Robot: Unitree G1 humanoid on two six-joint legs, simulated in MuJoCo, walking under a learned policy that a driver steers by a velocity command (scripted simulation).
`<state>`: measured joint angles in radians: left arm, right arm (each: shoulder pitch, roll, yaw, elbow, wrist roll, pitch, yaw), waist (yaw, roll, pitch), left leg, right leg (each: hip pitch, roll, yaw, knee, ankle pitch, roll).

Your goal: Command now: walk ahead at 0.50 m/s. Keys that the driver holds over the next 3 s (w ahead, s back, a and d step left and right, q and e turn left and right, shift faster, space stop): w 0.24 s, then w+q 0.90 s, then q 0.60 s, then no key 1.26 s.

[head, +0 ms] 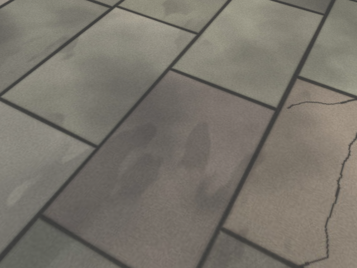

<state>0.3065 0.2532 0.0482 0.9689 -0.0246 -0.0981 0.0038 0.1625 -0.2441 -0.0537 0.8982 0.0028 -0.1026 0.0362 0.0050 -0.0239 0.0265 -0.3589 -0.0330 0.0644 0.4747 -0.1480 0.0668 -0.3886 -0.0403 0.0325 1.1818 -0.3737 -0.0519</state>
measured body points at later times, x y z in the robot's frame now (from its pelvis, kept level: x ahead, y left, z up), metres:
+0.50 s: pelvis +0.27 -0.05 -0.01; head +0.31 -0.06 +0.44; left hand +0.45 +0.20 -0.10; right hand +0.26 -0.32 -0.16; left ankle +0.09 +0.08 -0.67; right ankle +0.38 -0.15 -0.73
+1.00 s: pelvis +0.51 +0.03 -0.02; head +0.54 +0.06 +0.43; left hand +0.42 +0.30 -0.16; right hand +0.79 -0.13 -0.11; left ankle +0.58 +0.15 -0.74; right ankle +0.39 -0.16 -0.72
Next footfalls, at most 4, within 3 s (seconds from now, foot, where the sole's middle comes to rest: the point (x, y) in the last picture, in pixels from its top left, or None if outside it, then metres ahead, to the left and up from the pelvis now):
0.44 right None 0.42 -0.15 -0.77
0.98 left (138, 229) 0.62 0.17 -0.77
1.46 right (147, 163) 0.92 0.15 -0.77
1.90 left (114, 214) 0.68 0.27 -0.77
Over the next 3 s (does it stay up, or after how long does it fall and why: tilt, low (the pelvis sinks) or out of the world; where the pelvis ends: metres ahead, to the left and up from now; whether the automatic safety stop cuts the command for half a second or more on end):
stays up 0.74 0.17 0.00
